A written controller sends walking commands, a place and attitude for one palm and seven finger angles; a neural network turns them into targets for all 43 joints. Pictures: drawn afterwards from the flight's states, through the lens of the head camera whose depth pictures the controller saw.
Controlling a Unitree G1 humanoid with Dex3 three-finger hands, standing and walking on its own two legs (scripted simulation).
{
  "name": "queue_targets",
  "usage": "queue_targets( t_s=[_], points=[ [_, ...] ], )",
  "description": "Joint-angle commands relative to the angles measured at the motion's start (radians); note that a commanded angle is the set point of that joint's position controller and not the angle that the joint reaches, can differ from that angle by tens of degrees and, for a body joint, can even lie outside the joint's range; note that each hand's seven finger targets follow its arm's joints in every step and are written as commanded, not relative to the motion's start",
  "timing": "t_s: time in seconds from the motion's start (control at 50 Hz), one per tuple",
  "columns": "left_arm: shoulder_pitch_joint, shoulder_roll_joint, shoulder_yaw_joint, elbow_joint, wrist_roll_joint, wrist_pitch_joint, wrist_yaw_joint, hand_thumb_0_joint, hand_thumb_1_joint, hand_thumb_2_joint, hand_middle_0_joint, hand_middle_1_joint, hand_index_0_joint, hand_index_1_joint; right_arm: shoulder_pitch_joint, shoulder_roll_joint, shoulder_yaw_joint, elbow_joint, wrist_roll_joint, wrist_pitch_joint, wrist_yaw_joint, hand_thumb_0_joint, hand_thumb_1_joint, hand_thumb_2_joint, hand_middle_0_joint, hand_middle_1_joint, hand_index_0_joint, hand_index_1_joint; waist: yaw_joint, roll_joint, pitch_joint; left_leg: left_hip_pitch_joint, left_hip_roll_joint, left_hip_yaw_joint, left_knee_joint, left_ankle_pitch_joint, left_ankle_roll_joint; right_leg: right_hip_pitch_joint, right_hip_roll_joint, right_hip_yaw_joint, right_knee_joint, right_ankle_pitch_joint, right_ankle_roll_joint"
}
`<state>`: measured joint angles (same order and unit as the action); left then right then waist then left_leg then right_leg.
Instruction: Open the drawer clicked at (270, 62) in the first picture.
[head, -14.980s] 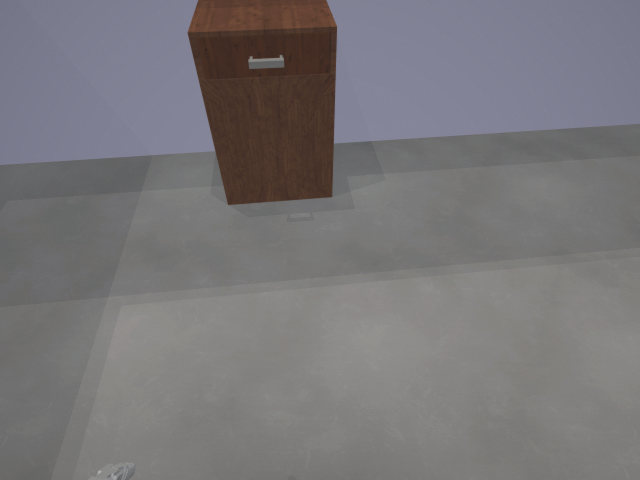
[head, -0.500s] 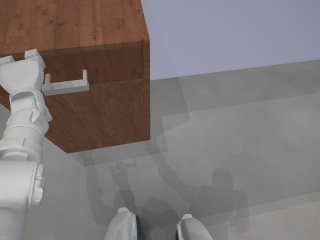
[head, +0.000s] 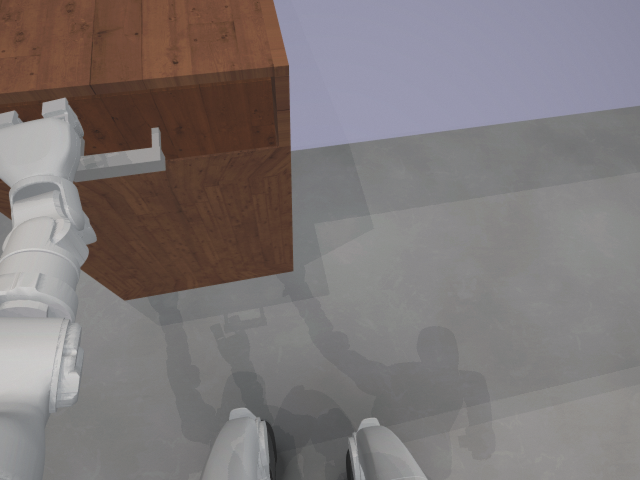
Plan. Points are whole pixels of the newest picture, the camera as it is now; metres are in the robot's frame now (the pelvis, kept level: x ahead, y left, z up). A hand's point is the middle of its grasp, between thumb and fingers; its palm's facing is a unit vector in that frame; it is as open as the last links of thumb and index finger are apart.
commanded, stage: lower the fingers behind the handle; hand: left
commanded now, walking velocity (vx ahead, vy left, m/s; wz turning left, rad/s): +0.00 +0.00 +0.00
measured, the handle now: (117, 151) +0.56 +0.25 -0.02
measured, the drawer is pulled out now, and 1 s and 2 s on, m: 0.00 0.00 0.00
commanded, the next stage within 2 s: close the thumb around the handle in 1.48 s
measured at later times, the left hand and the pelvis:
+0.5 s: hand (91, 181) +0.51 +0.27 -0.01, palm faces +0.02 -0.03 -1.00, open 13.8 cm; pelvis +0.00 +0.00 -0.02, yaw +0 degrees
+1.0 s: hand (91, 188) +0.51 +0.28 -0.03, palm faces -0.06 -0.02 -1.00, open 13.8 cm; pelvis -0.02 +0.00 -0.05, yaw +0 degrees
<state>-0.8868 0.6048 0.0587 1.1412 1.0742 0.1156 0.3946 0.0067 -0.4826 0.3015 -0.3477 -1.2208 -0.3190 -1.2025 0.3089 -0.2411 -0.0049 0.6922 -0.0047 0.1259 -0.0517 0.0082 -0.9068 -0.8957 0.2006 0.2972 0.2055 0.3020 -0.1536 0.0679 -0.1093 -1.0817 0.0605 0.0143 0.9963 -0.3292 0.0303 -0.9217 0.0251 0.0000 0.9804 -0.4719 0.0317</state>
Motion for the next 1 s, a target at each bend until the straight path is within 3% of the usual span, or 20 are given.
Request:
queue_targets(
  t_s=[0.0, 0.06, 0.1, 0.14, 0.18, 0.22, 0.24, 0.3, 0.32, 0.4, 0.42, 0.46, 0.48, 0.52, 0.56, 0.64, 0.72, 0.76, 0.82, 0.98],
  points=[
    [-0.637, 0.184, -0.118, -0.254, -0.048, -0.039, -0.119, 0.0, -0.5, 0.3, -0.3, -1.2, -0.3, -1.2, 0.221, -0.189, -0.088, -0.009, 0.008, -0.054, -0.043, 0.0, -0.9, -0.9, 0.2, 0.3, 0.2, 0.3, -0.107, 0.031, -0.6, 0.662, -0.04, -0.034, -0.095, 0.169, 0.03, 0.083, 0.055, -0.034, -0.235, 0.225, -0.024],
    [-0.541, 0.041, -0.222, -0.216, -0.044, -0.123, -0.225, 0.0, -0.5, 0.3, -0.3, -1.2, -0.3, -1.2, 0.228, -0.179, -0.085, 0.033, -0.001, -0.079, -0.049, 0.0, -0.9, -0.9, 0.2, 0.3, 0.2, 0.3, -0.11, 0.094, -0.422, 0.673, -0.034, -0.053, -0.088, 0.152, 0.024, -0.067, 0.059, -0.052, -0.224, 0.182, -0.038],
    [-0.484, 0.01, -0.23, -0.183, -0.043, -0.178, -0.262, 0.0, -0.5, 0.3, -0.3, -1.2, -0.3, -1.2, 0.217, -0.171, -0.078, 0.034, -0.001, -0.083, -0.046, 0.0, -0.9, -0.9, 0.2, 0.3, 0.2, 0.3, -0.105, 0.091, -0.32, 0.628, -0.033, -0.061, -0.08, 0.147, 0.022, -0.12, 0.058, -0.06, -0.206, 0.169, -0.049],
    [-0.438, 0.108, -0.14, -0.179, -0.028, -0.249, -0.269, 0.0, -0.5, 0.3, -0.3, -1.2, -0.3, -1.2, 0.21, -0.175, -0.076, 0.02, -0.013, -0.068, -0.05, 0.0, -0.9, -0.9, 0.2, 0.3, 0.2, 0.3, -0.08, 0.078, -0.284, 0.551, -0.032, -0.064, -0.052, 0.149, 0.019, -0.144, 0.058, -0.062, -0.167, 0.162, -0.059],
    [-0.392, 0.158, -0.071, -0.208, -0.015, -0.308, -0.247, 0.0, -0.5, 0.3, -0.3, -1.2, -0.3, -1.2, 0.207, -0.167, -0.077, -0.002, -0.022, -0.058, -0.041, 0.0, -0.9, -0.9, 0.2, 0.3, 0.2, 0.3, -0.036, 0.125, -0.344, 0.535, -0.034, -0.06, -0.025, 0.204, 0.015, -0.146, 0.061, -0.064, -0.122, 0.183, -0.073],
    [-0.35, 0.285, 0.054, -0.225, 0.011, -0.331, -0.182, 0.0, -0.5, 0.3, -0.3, -1.2, -0.3, -1.2, 0.206, -0.173, -0.076, -0.027, -0.027, -0.044, -0.03, 0.0, -0.9, -0.9, 0.2, 0.3, 0.2, 0.3, 0.015, 0.166, -0.43, 0.532, -0.031, -0.062, -0.002, 0.286, 0.008, -0.139, 0.065, -0.068, -0.077, 0.211, -0.079],
    [-0.336, 0.283, 0.071, -0.226, 0.02, -0.319, -0.139, 0.0, -0.5, 0.3, -0.3, -1.2, -0.3, -1.2, 0.205, -0.173, -0.08, -0.034, -0.033, -0.039, -0.022, 0.0, -0.9, -0.9, 0.2, 0.3, 0.2, 0.3, 0.022, 0.156, -0.458, 0.529, -0.027, -0.067, 0.012, 0.317, 0.005, -0.142, 0.068, -0.073, -0.056, 0.222, -0.08],
    [-0.348, 0.189, 0.027, -0.216, 0.029, -0.271, -0.039, 0.0, -0.5, 0.3, -0.3, -1.2, -0.3, -1.2, 0.209, -0.17, -0.097, -0.037, -0.035, -0.038, 0.003, 0.0, -0.9, -0.9, 0.2, 0.3, 0.2, 0.3, -0.01, 0.074, -0.459, 0.492, -0.028, -0.064, 0.023, 0.281, 0.009, -0.132, 0.068, -0.076, -0.065, 0.213, -0.067],
    [-0.376, 0.21, 0.038, -0.227, 0.034, -0.257, -0.012, 0.0, -0.5, 0.3, -0.3, -1.2, -0.3, -1.2, 0.213, -0.183, -0.099, -0.037, -0.035, -0.038, 0.007, 0.0, -0.9, -0.9, 0.2, 0.3, 0.2, 0.3, -0.015, 0.066, -0.481, 0.49, -0.025, -0.069, 0.022, 0.254, 0.007, -0.134, 0.069, -0.078, -0.058, 0.202, -0.062],
    [-0.533, 0.245, 0.044, -0.332, 0.043, -0.214, 0.047, 0.0, -0.5, 0.3, -0.3, -1.2, -0.3, -1.2, 0.224, -0.193, -0.114, -0.011, -0.045, -0.04, 0.014, 0.0, -0.9, -0.9, 0.2, 0.3, 0.2, 0.3, -0.033, 0.153, -0.65, 0.607, -0.023, -0.088, 0.036, 0.27, 0.001, -0.157, 0.068, -0.076, -0.045, 0.2, -0.062],
    [-0.532, 0.251, 0.04, -0.291, 0.05, -0.185, 0.056, 0.0, -0.5, 0.3, -0.3, -1.2, -0.3, -1.2, 0.229, -0.193, -0.111, -0.004, -0.042, -0.037, 0.015, 0.0, -0.9, -0.9, 0.2, 0.3, 0.2, 0.3, -0.037, 0.164, -0.65, 0.62, -0.023, -0.089, 0.03, 0.26, -0.001, -0.16, 0.069, -0.078, -0.05, 0.194, -0.06],
    [-0.517, 0.195, -0.012, -0.189, 0.044, -0.121, 0.05, 0.0, -0.5, 0.3, -0.3, -1.2, -0.3, -1.2, 0.221, -0.188, -0.1, 0.001, -0.034, -0.034, 0.016, 0.0, -0.9, -0.9, 0.2, 0.3, 0.2, 0.3, -0.06, 0.115, -0.544, 0.563, -0.028, -0.082, 0.009, 0.173, 0.003, -0.166, 0.069, -0.083, -0.076, 0.154, -0.055],
    [-0.514, 0.227, 0.005, -0.163, 0.042, -0.1, 0.043, 0.0, -0.5, 0.3, -0.3, -1.2, -0.3, -1.2, 0.222, -0.192, -0.094, 0.001, -0.032, -0.034, 0.014, 0.0, -0.9, -0.9, 0.2, 0.3, 0.2, 0.3, -0.054, 0.101, -0.524, 0.538, -0.029, -0.078, 0.0, 0.147, 0.005, -0.15, 0.068, -0.083, -0.08, 0.144, -0.055],
    [-0.542, 0.286, 0.02, -0.138, 0.043, -0.077, 0.019, 0.0, -0.5, 0.3, -0.3, -1.2, -0.3, -1.2, 0.219, -0.197, -0.08, -0.001, -0.028, -0.033, 0.006, 0.0, -0.9, -0.9, 0.2, 0.3, 0.2, 0.3, -0.052, 0.114, -0.53, 0.517, -0.032, -0.071, -0.004, 0.131, 0.008, -0.131, 0.067, -0.076, -0.083, 0.142, -0.054],
    [-0.518, 0.246, -0.018, -0.103, 0.041, -0.064, -0.015, 0.0, -0.5, 0.3, -0.3, -1.2, -0.3, -1.2, 0.217, -0.189, -0.076, -0.007, -0.025, -0.035, 0.003, 0.0, -0.9, -0.9, 0.2, 0.3, 0.2, 0.3, -0.054, 0.12, -0.518, 0.513, -0.036, -0.066, -0.005, 0.129, 0.01, -0.125, 0.068, -0.075, -0.093, 0.14, -0.056],
    [-0.478, 0.24, -0.047, -0.018, 0.042, -0.091, -0.091, 0.0, -0.5, 0.3, -0.3, -1.2, -0.3, -1.2, 0.212, -0.189, -0.059, -0.016, -0.02, -0.039, -0.01, 0.0, -0.9, -0.9, 0.2, 0.3, 0.2, 0.3, -0.077, 0.058, -0.395, 0.4, -0.035, -0.058, 0.008, 0.064, 0.02, -0.148, 0.068, -0.071, -0.089, 0.108, -0.053],
    [-0.448, 0.273, -0.027, -0.005, 0.043, -0.155, -0.123, 0.0, -0.5, 0.3, -0.3, -1.2, -0.3, -1.2, 0.21, -0.189, -0.052, -0.03, -0.019, -0.047, -0.019, 0.0, -0.9, -0.9, 0.2, 0.3, 0.2, 0.3, -0.076, 0.023, -0.369, 0.303, -0.036, -0.048, 0.044, 0.035, 0.029, -0.16, 0.063, -0.062, -0.061, 0.097, -0.052],
    [-0.437, 0.237, -0.048, -0.017, 0.047, -0.187, -0.124, 0.0, -0.5, 0.3, -0.3, -1.2, -0.3, -1.2, 0.21, -0.184, -0.057, -0.036, -0.021, -0.052, -0.019, 0.0, -0.9, -0.9, 0.2, 0.3, 0.2, 0.3, -0.076, 0.036, -0.36, 0.284, -0.036, -0.05, 0.059, 0.016, 0.028, -0.195, 0.063, -0.061, -0.046, 0.079, -0.055],
    [-0.457, 0.239, -0.036, -0.056, 0.052, -0.221, -0.104, 0.0, -0.5, 0.3, -0.3, -1.2, -0.3, -1.2, 0.213, -0.189, -0.065, -0.037, -0.025, -0.059, -0.015, 0.0, -0.9, -0.9, 0.2, 0.3, 0.2, 0.3, -0.074, 0.077, -0.398, 0.304, -0.029, -0.068, 0.079, 0.011, 0.022, -0.264, 0.061, -0.069, -0.003, 0.066, -0.06],
    [-0.521, 0.195, -0.063, -0.097, 0.04, -0.178, -0.067, 0.0, -0.5, 0.3, -0.3, -1.2, -0.3, -1.2, 0.216, -0.197, -0.074, -0.034, -0.029, -0.069, 0.003, 0.0, -0.9, -0.9, 0.2, 0.3, 0.2, 0.3, -0.079, 0.134, -0.492, 0.337, -0.02, -0.102, 0.104, -0.054, 0.014, -0.35, 0.057, -0.079, 0.05, 0.027, -0.062]
  ],
)
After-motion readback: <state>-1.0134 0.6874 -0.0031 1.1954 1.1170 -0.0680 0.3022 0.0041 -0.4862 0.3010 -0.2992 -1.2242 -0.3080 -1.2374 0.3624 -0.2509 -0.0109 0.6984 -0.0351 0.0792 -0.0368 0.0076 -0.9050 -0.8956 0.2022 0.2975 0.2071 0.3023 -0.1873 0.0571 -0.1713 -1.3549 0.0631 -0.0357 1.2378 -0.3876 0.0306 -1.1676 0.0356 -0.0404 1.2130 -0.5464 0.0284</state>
